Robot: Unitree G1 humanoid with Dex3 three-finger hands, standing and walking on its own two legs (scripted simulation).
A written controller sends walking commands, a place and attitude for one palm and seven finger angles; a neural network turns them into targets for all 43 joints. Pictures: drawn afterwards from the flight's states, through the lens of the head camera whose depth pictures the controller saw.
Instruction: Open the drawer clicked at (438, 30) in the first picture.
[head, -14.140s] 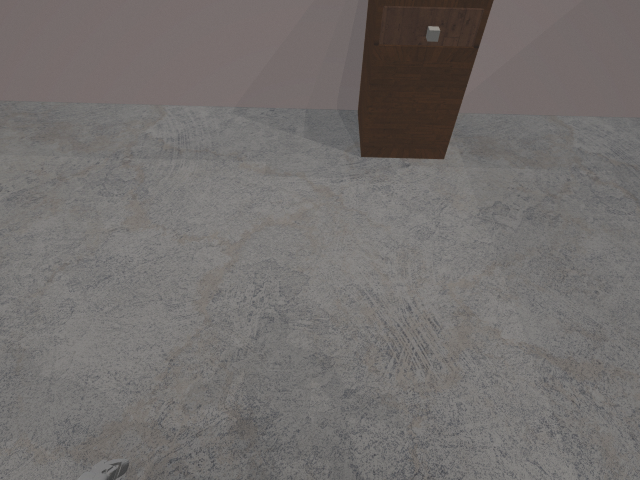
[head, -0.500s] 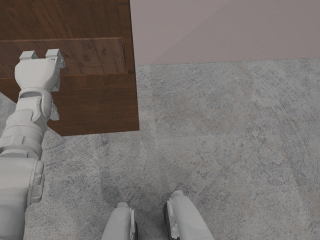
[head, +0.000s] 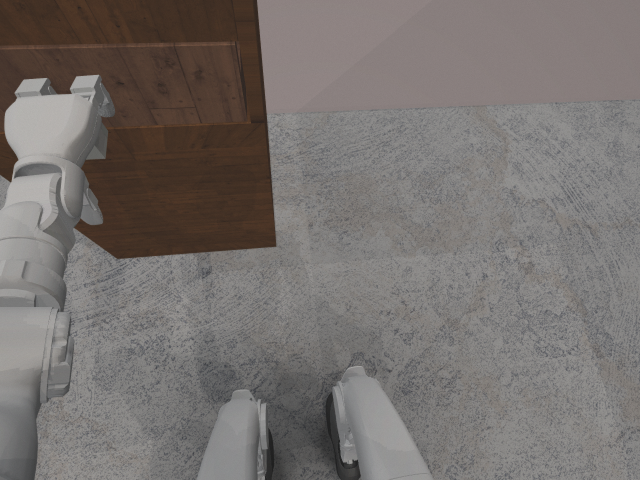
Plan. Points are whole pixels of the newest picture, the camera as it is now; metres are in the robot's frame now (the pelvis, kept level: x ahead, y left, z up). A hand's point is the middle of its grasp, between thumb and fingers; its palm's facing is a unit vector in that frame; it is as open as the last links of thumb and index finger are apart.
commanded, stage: lower the fingers behind the handle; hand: left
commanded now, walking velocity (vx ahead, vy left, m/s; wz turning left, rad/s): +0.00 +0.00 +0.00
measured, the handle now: (83, 121) +0.56 +0.25 +0.00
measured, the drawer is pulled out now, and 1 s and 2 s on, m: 0.00 0.00 0.09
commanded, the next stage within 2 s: close the thumb around the handle in 0.10 s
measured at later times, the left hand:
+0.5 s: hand (80, 152) +0.53 +0.26 -0.01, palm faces -0.07 +0.00 -1.00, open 11.3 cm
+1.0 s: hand (81, 153) +0.53 +0.25 -0.01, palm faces -0.07 -0.02 -1.00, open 8.0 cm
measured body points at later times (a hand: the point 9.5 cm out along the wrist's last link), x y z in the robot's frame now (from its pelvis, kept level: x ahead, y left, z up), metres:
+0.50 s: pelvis +0.00 +0.01 +0.00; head +0.18 +0.02 +0.41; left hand +0.53 +0.25 +0.04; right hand +0.00 -0.27 -0.12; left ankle +0.01 +0.10 -0.61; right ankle +0.06 -0.11 -0.61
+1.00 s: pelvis +0.01 +0.00 +0.01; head +0.19 +0.01 +0.42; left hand +0.52 +0.25 +0.04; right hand +0.03 -0.27 -0.12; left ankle +0.01 +0.10 -0.61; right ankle +0.06 -0.11 -0.61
